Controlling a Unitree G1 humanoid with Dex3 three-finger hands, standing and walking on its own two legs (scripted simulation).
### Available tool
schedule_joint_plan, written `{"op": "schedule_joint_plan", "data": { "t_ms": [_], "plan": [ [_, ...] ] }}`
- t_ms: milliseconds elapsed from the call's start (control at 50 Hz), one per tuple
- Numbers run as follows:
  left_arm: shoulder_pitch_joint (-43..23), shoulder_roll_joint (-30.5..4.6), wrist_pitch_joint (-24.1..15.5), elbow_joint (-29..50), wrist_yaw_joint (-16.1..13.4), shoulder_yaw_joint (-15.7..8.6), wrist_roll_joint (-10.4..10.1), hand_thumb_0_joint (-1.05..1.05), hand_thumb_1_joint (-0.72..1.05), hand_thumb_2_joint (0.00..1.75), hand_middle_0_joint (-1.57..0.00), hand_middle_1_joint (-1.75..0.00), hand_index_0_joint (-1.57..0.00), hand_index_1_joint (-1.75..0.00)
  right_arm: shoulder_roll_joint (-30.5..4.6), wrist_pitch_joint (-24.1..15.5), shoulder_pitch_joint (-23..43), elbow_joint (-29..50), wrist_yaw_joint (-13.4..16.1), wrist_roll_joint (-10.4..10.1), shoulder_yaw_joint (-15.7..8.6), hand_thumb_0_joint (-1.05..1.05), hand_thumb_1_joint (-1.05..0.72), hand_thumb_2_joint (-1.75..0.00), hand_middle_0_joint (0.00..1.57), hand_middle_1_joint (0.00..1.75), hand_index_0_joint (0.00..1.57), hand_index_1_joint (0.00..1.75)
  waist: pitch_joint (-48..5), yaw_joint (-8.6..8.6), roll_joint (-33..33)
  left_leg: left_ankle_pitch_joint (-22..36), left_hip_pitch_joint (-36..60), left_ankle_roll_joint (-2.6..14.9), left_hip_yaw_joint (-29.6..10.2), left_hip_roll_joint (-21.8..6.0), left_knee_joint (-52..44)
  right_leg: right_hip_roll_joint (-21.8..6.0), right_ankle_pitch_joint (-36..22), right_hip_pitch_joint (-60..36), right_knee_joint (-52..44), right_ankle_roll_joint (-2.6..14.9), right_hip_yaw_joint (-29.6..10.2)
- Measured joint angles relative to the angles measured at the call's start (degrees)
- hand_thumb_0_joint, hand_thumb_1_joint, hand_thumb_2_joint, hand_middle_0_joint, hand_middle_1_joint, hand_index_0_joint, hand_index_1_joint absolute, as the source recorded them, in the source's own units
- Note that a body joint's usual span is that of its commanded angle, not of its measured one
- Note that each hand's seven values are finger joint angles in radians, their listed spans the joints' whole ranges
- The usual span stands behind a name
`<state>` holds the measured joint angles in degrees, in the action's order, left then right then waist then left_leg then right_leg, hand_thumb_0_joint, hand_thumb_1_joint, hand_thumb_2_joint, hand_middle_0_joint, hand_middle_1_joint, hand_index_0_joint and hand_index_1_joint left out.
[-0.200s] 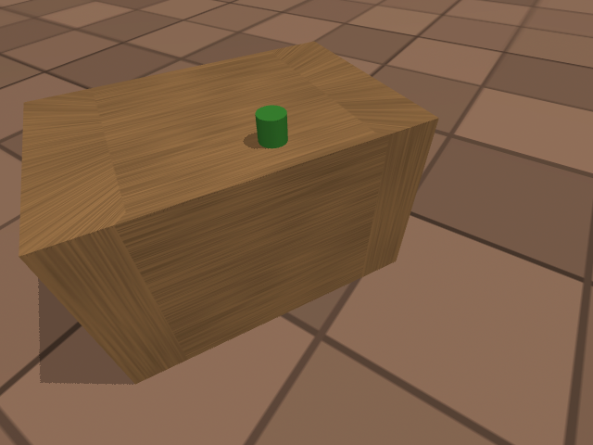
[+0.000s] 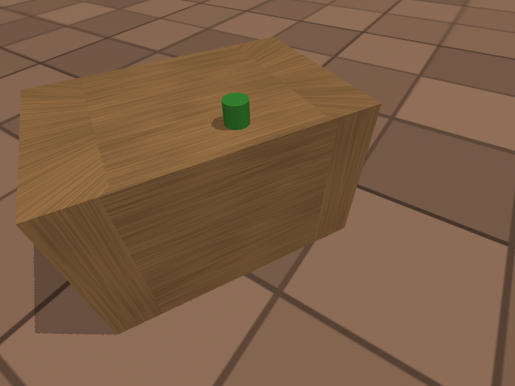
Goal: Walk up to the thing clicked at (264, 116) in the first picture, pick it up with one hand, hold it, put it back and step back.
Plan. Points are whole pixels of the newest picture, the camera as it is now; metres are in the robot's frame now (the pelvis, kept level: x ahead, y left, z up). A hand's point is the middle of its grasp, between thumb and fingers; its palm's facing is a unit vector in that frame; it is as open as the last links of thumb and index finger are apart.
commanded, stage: stand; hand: right
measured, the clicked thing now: (236, 111) +0.92 +0.10 -0.04
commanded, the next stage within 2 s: walk up in 0.92 s
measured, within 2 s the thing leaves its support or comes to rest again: neither
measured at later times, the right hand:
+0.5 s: hand out of the picture +0.08 -0.25 -0.16, palm faces -0.03 +0.94 -0.33, open 7.4 cm
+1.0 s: hand out of the picture +0.09 -0.26 -0.16, palm faces -0.08 +0.94 -0.33, open 7.4 cm
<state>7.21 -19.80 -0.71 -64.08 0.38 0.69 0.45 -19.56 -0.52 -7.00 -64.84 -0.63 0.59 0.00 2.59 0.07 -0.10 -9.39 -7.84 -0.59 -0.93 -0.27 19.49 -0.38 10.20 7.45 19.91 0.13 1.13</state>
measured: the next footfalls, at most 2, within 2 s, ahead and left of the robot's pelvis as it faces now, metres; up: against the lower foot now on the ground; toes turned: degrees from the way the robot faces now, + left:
left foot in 1.26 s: +0.18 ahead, +0.21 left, +0.00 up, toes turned +17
right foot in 1.78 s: +0.45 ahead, -0.03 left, +0.00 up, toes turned +17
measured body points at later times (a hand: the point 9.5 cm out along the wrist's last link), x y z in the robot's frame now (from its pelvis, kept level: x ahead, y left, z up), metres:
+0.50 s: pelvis +0.01 +0.00 +0.00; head +0.02 -0.01 +0.45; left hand +0.08 +0.30 -0.13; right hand +0.08 -0.30 -0.13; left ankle +0.02 +0.13 -0.75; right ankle +0.01 -0.12 -0.75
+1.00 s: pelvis +0.02 -0.01 +0.00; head +0.02 +0.00 +0.45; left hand +0.09 +0.30 -0.13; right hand +0.09 -0.31 -0.13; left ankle +0.01 +0.12 -0.74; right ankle +0.01 -0.12 -0.75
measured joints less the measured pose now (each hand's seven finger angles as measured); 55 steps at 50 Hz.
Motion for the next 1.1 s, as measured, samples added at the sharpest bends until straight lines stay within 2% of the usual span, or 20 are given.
{"op": "schedule_joint_plan", "data": {
  "t_ms": [920, 960, 1000, 1060, 1100],
  "plan": [
    [-0.50, -0.10, 0.19, -0.23, -0.14, -0.50, -0.03, 0.01, 0.90, 0.90, -0.21, -0.30, -0.20, -0.30, -0.24, 0.24, 0.61, 0.32, 0.32, 0.02, 0.29, 0.01, -0.90, -0.90, 0.20, 0.30, 0.20, 0.30, 0.04, -0.17, -0.17, -0.41, 1.51, -0.55, -0.22, -0.56, -1.49, 0.55, 0.38, -1.58, -1.59, 0.47, 0.23],
    [-0.17, -0.07, 0.11, 1.30, 0.86, -1.97, 0.47, 0.01, 0.90, 0.90, -0.21, -0.30, -0.20, -0.30, -0.52, 0.44, -1.01, 2.09, -0.54, 0.33, -0.85, 0.01, -0.90, -0.90, 0.20, 0.30, 0.20, 0.30, -0.13, 0.17, -0.59, -3.74, -0.49, 0.64, -1.59, -0.43, 2.49, 0.57, 3.76, -0.88, 0.73, 0.94, 1.56],
    [0.74, -0.39, -0.75, 3.77, 1.55, -3.55, 1.21, 0.01, 0.90, 0.90, -0.21, -0.30, -0.21, -0.30, -1.05, 1.12, -3.36, 3.53, -1.29, 0.93, -1.68, 0.01, -0.90, -0.90, 0.20, 0.30, 0.20, 0.30, -0.67, -0.01, -0.76, -9.91, -4.62, 1.88, -1.64, -0.62, 11.24, 0.36, 4.69, -0.90, 1.84, 1.61, 3.50],
    [2.58, -1.33, -1.51, 7.09, 1.81, -5.31, 1.76, 0.01, 0.90, 0.90, -0.21, -0.30, -0.21, -0.30, -1.77, 2.17, -5.67, 4.79, -2.31, 1.84, -2.85, 0.01, -0.90, -0.90, 0.20, 0.30, 0.20, 0.30, -0.75, -1.68, 0.30, -12.56, -11.93, 1.48, 1.10, -1.46, 24.72, -0.94, 4.60, -1.88, 1.73, 1.88, 5.18],
    [4.05, -1.98, -1.63, 8.18, 1.94, -5.91, 2.06, 0.01, 0.90, 0.90, -0.21, -0.30, -0.21, -0.30, -2.66, 2.04, -6.53, 6.11, -3.16, 1.85, -3.78, 0.01, -0.90, -0.90, 0.20, 0.30, 0.20, 0.30, -0.19, -2.22, 0.44, -12.50, -15.13, 1.02, 1.53, -2.76, 27.51, -1.52, 5.16, -3.41, 0.70, 1.68, 6.09]
  ]
}}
